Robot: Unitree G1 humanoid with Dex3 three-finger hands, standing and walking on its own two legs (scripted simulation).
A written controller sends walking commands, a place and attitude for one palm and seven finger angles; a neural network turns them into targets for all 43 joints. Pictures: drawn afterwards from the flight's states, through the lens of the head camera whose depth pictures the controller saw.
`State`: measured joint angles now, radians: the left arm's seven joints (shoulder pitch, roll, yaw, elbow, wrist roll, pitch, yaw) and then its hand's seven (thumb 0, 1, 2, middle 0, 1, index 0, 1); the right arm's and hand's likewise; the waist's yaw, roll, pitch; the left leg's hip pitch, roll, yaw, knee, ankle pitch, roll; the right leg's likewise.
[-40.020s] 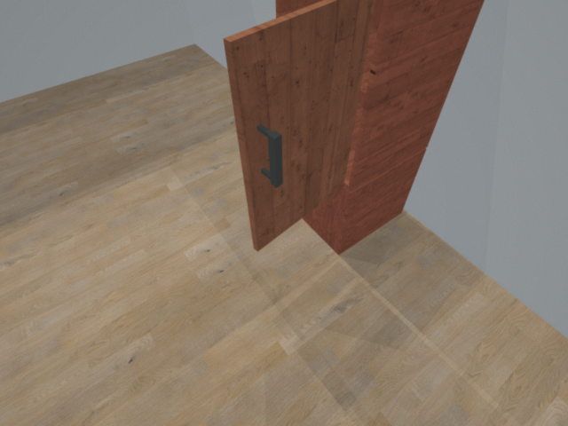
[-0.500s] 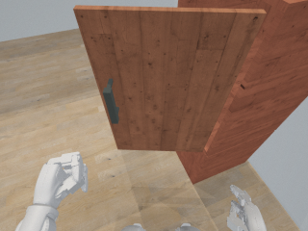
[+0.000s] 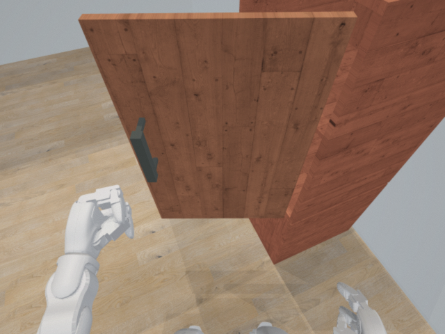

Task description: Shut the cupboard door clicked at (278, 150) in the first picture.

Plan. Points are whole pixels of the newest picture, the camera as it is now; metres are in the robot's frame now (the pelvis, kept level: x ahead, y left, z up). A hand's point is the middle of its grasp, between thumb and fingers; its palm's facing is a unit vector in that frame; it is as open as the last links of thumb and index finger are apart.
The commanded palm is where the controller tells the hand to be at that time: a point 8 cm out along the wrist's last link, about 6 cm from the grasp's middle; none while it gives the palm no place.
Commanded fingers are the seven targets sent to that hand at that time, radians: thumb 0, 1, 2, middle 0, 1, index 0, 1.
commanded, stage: bring the fist close to the handle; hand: left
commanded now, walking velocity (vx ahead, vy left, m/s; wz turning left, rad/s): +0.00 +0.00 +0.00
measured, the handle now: (147, 151) +0.44 +0.18 +0.06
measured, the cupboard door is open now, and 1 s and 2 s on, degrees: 67 67 48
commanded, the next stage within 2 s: push the door shut along its arc in 0.84 s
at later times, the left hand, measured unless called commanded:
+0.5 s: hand (161, 194) +0.34 +0.13 +0.06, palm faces +0.00 -1.00 +0.00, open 3.1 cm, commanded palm +0.32 +0.19 +0.07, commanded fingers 0.00 0.90 0.90 -1.30 -1.50 -1.30 -1.50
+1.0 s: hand (159, 189) +0.36 +0.14 +0.06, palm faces +0.03 -1.00 -0.02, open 3.1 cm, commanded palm +0.34 +0.19 +0.07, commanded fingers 0.00 0.90 0.90 -1.30 -1.50 -1.30 -1.50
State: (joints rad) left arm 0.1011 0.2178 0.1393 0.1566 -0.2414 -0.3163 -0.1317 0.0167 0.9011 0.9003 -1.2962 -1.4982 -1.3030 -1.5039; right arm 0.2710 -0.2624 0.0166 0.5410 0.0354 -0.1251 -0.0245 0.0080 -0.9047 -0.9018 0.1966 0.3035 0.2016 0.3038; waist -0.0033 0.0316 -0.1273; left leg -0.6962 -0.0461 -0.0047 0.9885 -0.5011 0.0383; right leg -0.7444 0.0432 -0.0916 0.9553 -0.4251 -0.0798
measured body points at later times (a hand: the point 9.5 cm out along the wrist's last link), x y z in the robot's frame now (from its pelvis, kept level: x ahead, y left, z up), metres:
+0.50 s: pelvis +0.00 +0.01 +0.00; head +0.05 +0.00 +0.45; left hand +0.34 +0.18 +0.07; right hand +0.14 -0.23 -0.10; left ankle -0.01 +0.10 -0.68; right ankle +0.03 -0.07 -0.68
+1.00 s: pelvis -0.01 +0.01 +0.00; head +0.05 +0.00 +0.45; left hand +0.35 +0.19 +0.06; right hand +0.13 -0.24 -0.10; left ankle -0.01 +0.10 -0.68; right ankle +0.03 -0.07 -0.68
